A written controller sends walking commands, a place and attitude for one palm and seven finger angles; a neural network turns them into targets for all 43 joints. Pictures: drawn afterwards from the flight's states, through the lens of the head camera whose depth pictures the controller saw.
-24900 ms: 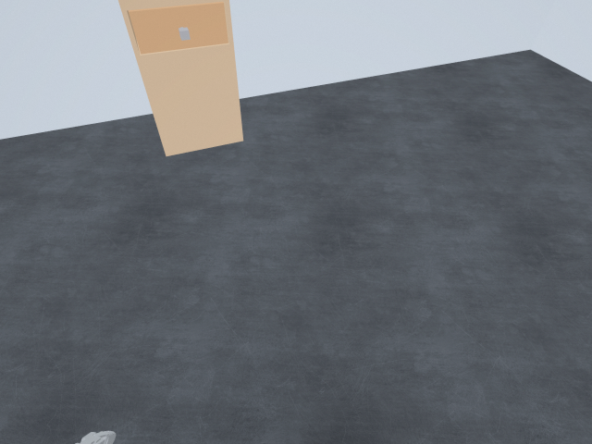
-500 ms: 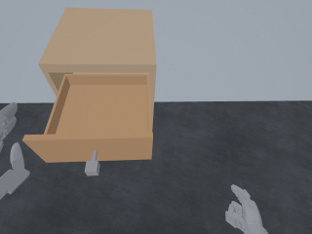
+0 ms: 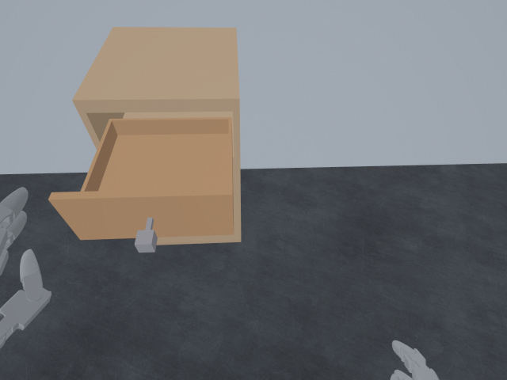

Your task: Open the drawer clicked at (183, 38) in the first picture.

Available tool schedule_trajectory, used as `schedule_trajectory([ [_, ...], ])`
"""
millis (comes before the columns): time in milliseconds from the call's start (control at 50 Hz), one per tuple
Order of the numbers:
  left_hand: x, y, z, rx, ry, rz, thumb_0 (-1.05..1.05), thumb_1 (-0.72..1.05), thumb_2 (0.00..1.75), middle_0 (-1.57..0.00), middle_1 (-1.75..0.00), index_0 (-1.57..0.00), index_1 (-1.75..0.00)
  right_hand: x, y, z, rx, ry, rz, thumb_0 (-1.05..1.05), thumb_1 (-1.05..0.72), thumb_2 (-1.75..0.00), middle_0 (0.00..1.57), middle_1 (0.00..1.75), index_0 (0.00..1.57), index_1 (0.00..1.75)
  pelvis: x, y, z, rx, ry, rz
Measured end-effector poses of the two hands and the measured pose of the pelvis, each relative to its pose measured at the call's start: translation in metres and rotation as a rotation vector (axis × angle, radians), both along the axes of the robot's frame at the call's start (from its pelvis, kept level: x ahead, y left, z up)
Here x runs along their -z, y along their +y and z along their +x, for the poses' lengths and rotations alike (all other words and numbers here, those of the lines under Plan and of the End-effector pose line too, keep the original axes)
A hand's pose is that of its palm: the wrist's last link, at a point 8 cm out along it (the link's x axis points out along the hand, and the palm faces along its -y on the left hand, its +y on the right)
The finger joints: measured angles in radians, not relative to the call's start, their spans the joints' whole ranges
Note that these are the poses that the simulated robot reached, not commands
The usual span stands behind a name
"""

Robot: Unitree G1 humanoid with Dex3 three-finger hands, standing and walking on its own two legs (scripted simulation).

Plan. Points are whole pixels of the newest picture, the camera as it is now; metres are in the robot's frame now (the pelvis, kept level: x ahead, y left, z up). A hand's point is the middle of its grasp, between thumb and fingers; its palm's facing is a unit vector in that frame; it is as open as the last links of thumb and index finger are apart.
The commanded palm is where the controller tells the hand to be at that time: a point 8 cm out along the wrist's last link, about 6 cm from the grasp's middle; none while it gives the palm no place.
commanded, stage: stop stepping back and stand still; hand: left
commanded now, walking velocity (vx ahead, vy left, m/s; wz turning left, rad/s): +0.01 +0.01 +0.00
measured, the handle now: (147, 233) +0.44 +0.25 -0.14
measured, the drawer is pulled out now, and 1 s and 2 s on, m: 0.30 0.30 0.30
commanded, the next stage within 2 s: let the arm hang, fingers relaxed in 0.94 s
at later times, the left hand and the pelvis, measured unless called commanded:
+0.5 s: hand (6, 316) +0.17 +0.26 +0.15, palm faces +0.36 -0.84 -0.41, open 7.4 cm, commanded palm +0.11 +0.30 +0.18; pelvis -0.02 +0.02 +0.00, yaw +0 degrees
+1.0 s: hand (11, 304) +0.18 +0.26 +0.15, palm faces +0.29 -0.84 -0.46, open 7.4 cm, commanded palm +0.12 +0.30 +0.18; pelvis -0.01 +0.02 +0.01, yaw +0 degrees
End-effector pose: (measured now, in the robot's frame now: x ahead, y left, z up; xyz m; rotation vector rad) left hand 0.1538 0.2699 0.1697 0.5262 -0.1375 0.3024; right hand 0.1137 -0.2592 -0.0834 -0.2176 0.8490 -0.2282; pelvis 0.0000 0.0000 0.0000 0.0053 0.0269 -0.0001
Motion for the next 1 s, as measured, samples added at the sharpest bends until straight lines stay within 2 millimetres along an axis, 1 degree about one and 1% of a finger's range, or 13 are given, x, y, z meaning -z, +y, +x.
schedule_trajectory([
  [60, -0.002, 0.0, -0.007, 0.028, -0.027, 0.007, 0.02, 0.89, 0.9, -0.21, -0.31, -0.21, -0.3, -0.002, -0.004, -0.004, -0.002, -0.006, -0.025, 0.01, -0.9, -0.9, 0.2, 0.3, 0.2, 0.3, 0.002, 0.002, -0.008, -0.012, -0.019, -0.003],
  [120, -0.008, 0.002, -0.015, 0.037, -0.032, 0.036, 0.02, 0.89, 0.9, -0.21, -0.31, -0.21, -0.3, -0.006, 0.001, -0.001, -0.011, -0.034, -0.013, 0.01, -0.9, -0.9, 0.2, 0.29, 0.19, 0.3, 0.001, 0.001, -0.014, -0.009, -0.028, -0.004],
  [200, -0.013, 0.006, -0.023, 0.025, -0.057, 0.048, 0.02, 0.89, 0.9, -0.21, -0.31, -0.21, -0.3, -0.009, 0.015, 0.01, -0.039, -0.087, 0.022, 0.01, -0.9, -0.9, 0.2, 0.29, 0.19, 0.3, 0.001, 0.002, -0.02, -0.007, -0.034, -0.018],
  [280, -0.008, 0.013, -0.028, -0.003, -0.061, 0.005, 0.01, 0.89, 0.9, -0.21, -0.31, -0.21, -0.3, -0.013, 0.033, 0.019, -0.07, -0.116, 0.047, 0.01, -0.9, -0.9, 0.2, 0.29, 0.19, 0.3, 0.0, 0.007, -0.023, -0.003, -0.04, -0.022],
  [380, 0.001, 0.02, -0.028, -0.029, -0.046, -0.044, 0.02, 0.89, 0.9, -0.21, -0.31, -0.21, -0.3, -0.017, 0.053, 0.027, -0.109, -0.127, 0.062, 0.01, -0.9, -0.9, 0.2, 0.3, 0.2, 0.3, -0.002, 0.013, -0.025, 0.0, -0.042, -0.02],
  [500, -0.001, 0.025, -0.025, -0.021, -0.049, -0.053, 0.02, 0.89, 0.9, -0.21, -0.31, -0.21, -0.3, -0.019, 0.067, 0.032, -0.139, -0.123, 0.071, 0.01, -0.9, -0.89, 0.2, 0.3, 0.2, 0.3, -0.004, 0.018, -0.024, -0.001, -0.04, -0.021],
  [600, -0.003, 0.028, -0.021, -0.006, -0.046, -0.05, 0.02, 0.89, 0.9, -0.21, -0.31, -0.21, -0.3, -0.019, 0.069, 0.032, -0.135, -0.108, 0.064, 0.01, -0.9, -0.89, 0.21, 0.3, 0.2, 0.3, -0.005, 0.022, -0.022, 0.001, -0.035, -0.023],
  [780, -0.001, 0.031, -0.011, 0.016, -0.007, -0.036, 0.02, 0.89, 0.9, -0.21, -0.31, -0.21, -0.3, -0.018, 0.058, 0.03, -0.095, -0.077, 0.037, 0.01, -0.9, -0.89, 0.2, 0.3, 0.2, 0.3, -0.006, 0.026, -0.017, 0.004, -0.027, -0.021],
  [1000, -0.005, 0.027, -0.01, 0.027, 0.009, -0.014, 0.02, 0.89, 0.9, -0.21, -0.31, -0.21, -0.3, -0.016, 0.052, 0.032, -0.073, -0.07, 0.034, 0.01, -0.9, -0.9, 0.2, 0.3, 0.2, 0.3, -0.007, 0.024, -0.013, 0.003, -0.023, -0.02],
])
